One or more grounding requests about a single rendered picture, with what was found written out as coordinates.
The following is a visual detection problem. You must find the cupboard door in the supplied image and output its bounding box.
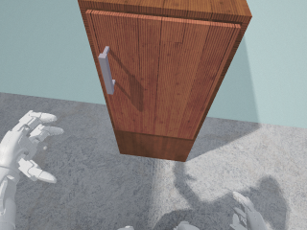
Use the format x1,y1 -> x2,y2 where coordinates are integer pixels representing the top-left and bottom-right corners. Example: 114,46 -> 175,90
85,10 -> 241,140

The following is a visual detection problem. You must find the robot right hand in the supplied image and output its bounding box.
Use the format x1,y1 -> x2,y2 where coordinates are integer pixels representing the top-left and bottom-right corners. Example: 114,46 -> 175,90
229,191 -> 268,230

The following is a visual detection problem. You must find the left robot forearm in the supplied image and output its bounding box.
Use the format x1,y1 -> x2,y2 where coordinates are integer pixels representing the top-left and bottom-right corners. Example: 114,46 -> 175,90
0,166 -> 21,230

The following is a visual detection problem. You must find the handle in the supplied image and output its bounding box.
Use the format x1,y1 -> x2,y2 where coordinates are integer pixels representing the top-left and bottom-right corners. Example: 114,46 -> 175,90
98,46 -> 116,95

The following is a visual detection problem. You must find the robot left hand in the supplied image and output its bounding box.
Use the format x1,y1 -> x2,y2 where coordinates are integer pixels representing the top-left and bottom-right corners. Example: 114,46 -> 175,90
0,110 -> 64,183

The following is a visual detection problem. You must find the right robot shin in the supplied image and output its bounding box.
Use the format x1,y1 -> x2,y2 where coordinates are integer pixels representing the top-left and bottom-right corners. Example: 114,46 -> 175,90
179,221 -> 189,225

